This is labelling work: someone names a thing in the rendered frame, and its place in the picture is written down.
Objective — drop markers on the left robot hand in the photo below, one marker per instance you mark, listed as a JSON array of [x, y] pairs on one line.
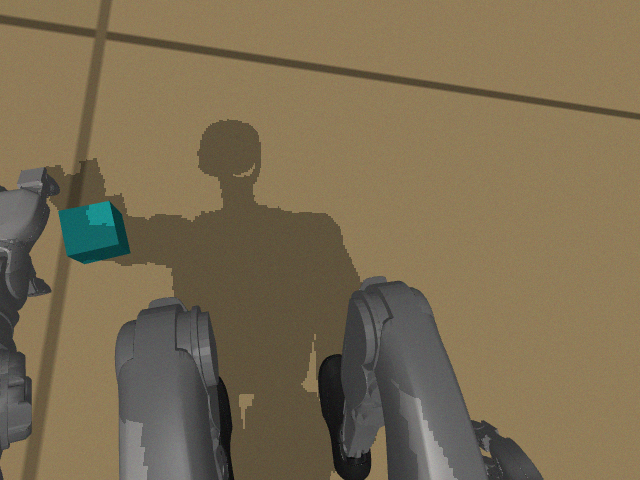
[[24, 215]]

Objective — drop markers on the left robot arm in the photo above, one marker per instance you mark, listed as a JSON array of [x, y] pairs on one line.
[[15, 386]]

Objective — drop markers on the right robot foot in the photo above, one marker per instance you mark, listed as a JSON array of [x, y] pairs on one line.
[[332, 404]]

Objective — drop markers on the left robot foot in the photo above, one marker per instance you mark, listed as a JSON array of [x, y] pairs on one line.
[[225, 429]]

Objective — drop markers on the cube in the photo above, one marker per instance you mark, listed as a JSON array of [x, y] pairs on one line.
[[93, 232]]

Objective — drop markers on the right robot hand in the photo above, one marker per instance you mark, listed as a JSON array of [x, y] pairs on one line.
[[509, 461]]

